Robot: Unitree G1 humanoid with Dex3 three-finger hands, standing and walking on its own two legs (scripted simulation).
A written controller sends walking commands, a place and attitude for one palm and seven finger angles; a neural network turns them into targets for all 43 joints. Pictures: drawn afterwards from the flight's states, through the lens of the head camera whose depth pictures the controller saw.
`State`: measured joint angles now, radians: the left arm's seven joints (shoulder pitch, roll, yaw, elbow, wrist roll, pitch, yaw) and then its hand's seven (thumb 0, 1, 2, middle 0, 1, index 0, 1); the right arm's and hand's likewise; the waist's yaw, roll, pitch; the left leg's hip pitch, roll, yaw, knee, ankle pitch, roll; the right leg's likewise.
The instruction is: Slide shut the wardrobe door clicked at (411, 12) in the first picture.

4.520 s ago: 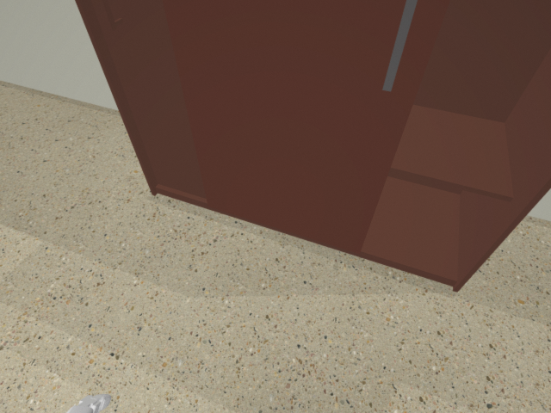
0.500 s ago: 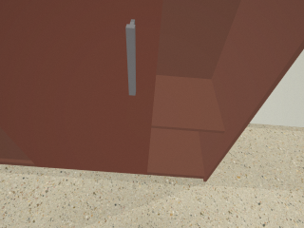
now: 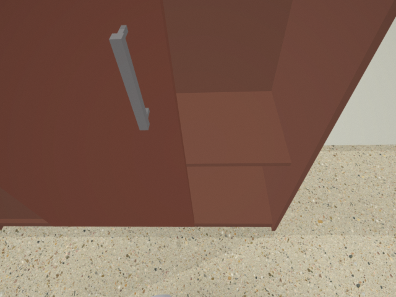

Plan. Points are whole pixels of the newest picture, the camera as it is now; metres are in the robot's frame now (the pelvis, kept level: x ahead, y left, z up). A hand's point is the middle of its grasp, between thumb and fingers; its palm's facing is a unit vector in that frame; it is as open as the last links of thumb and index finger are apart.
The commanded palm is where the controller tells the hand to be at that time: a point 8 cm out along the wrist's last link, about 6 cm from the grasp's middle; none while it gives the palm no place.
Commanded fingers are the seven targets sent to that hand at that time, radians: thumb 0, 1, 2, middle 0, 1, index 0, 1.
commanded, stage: come to a stop and stand still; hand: left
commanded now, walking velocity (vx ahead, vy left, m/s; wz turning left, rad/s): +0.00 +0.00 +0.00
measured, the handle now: (135, 83) +0.49 +0.16 +0.18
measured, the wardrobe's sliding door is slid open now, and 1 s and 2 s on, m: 0.39 0.39 0.39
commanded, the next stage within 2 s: look again from close up in 1.42 s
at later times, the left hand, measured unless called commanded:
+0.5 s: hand out of the picture +0.00 +0.15 -0.15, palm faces +0.06 -0.98 -0.20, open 7.3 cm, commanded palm none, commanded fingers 0.00 0.90 0.90 -0.20 -0.30 -0.20 -0.30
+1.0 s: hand out of the picture +0.00 +0.18 -0.16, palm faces +0.04 -0.98 -0.20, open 7.4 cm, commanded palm none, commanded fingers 0.00 0.90 0.90 -0.20 -0.30 -0.20 -0.30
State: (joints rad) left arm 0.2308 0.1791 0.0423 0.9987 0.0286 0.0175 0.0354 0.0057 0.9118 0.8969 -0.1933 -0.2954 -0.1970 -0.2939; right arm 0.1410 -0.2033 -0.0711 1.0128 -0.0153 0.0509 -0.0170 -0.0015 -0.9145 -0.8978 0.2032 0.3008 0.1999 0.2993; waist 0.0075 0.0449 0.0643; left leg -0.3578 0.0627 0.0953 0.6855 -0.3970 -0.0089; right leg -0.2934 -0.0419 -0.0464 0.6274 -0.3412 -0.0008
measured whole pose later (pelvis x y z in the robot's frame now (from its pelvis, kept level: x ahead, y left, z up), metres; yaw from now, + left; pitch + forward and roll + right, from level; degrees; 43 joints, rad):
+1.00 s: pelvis +0.00 +0.01 +0.01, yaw +1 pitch -1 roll +0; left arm 0.29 0.14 -0.01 1.11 0.01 -0.02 0.03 0.01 0.91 0.90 -0.20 -0.30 -0.20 -0.29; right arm 0.31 -0.16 0.03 1.09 -0.02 -0.03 -0.02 0.01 -0.92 -0.90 0.20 0.30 0.20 0.30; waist 0.00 0.02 0.01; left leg -0.17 -0.02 0.05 0.47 -0.29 0.03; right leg -0.23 -0.05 -0.05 0.50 -0.26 0.01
